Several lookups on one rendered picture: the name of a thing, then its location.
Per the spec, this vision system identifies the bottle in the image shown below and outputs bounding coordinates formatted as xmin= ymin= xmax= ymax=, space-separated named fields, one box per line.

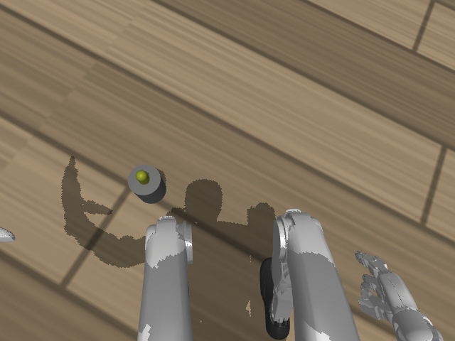
xmin=128 ymin=164 xmax=166 ymax=204

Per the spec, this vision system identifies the right robot foot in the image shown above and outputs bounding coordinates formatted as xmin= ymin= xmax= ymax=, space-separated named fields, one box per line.
xmin=259 ymin=257 xmax=290 ymax=340

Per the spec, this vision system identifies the right robot hand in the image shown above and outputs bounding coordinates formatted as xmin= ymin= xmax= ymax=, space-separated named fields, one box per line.
xmin=355 ymin=251 xmax=419 ymax=323

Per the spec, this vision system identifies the right robot arm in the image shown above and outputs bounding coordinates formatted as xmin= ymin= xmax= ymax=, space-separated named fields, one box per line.
xmin=392 ymin=310 xmax=443 ymax=341

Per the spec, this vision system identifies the left robot hand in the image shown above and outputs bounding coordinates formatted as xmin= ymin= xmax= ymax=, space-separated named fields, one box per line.
xmin=0 ymin=227 xmax=15 ymax=242

